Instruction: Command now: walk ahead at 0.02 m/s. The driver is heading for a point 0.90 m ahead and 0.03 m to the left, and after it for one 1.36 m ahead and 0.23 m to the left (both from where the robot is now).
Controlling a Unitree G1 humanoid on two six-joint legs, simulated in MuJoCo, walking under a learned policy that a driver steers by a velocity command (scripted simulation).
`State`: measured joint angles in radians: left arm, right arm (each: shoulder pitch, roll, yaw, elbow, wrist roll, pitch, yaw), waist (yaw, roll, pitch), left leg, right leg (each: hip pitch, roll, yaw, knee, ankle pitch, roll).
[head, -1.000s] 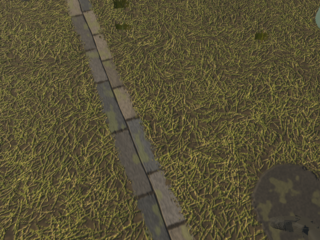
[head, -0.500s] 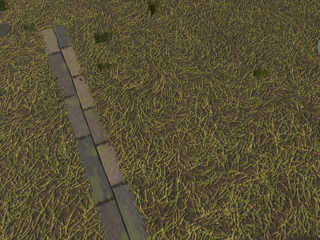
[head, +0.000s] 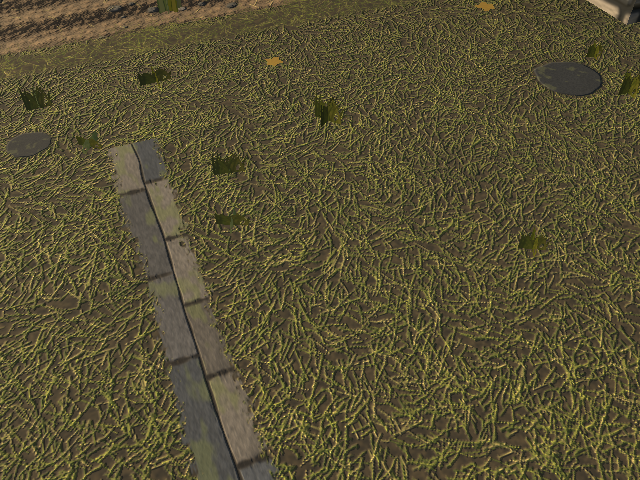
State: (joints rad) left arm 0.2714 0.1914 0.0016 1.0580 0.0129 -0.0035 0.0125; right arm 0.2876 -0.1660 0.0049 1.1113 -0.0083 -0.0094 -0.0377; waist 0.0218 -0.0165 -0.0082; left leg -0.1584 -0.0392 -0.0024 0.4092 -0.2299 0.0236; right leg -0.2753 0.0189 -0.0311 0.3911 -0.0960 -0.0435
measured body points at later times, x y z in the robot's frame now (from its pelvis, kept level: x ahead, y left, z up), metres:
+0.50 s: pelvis +0.11 -0.04 -0.01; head +0.11 -0.06 +0.44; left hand +0.19 +0.23 -0.13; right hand +0.09 -0.30 -0.17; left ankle +0.00 +0.10 -0.72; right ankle +0.12 -0.13 -0.74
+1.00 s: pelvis +0.48 -0.02 -0.03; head +0.52 -0.03 +0.42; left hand +0.43 +0.22 -0.17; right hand +0.63 -0.28 -0.15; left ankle +0.58 +0.04 -0.74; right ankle +0.24 -0.14 -0.62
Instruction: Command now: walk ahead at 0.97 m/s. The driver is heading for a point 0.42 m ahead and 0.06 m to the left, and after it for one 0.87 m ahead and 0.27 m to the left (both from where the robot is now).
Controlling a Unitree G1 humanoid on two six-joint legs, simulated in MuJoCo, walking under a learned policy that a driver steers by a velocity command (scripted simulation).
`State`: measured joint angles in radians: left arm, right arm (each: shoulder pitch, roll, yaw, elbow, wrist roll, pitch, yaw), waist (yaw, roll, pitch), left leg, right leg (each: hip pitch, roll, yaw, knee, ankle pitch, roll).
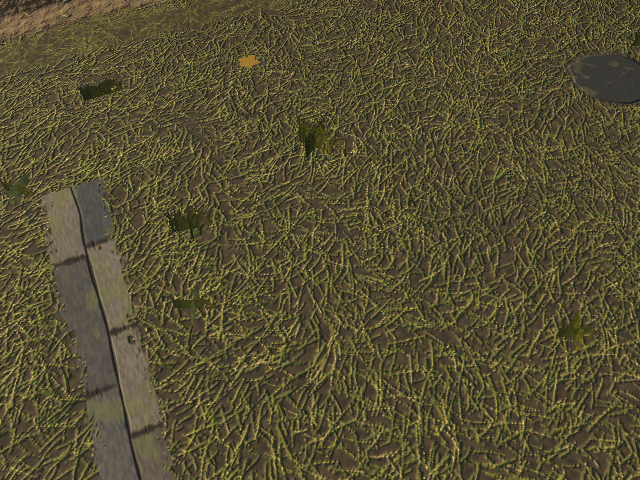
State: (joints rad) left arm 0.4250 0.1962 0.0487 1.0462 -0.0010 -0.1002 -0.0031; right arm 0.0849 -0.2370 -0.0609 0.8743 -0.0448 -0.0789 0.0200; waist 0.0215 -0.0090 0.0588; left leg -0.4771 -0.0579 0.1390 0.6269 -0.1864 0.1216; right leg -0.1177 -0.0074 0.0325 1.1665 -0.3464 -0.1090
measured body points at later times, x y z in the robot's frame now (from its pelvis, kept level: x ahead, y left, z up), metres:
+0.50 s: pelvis +0.48 -0.01 +0.01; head +0.52 -0.01 +0.46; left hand +0.58 +0.26 -0.10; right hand +0.53 -0.28 -0.12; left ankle +0.29 +0.07 -0.59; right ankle +0.55 -0.10 -0.71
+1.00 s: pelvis +0.89 +0.15 +0.01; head +0.94 +0.17 +0.46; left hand +0.89 +0.43 -0.10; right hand +1.10 -0.06 -0.12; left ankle +0.92 +0.17 -0.71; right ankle +0.93 -0.03 -0.60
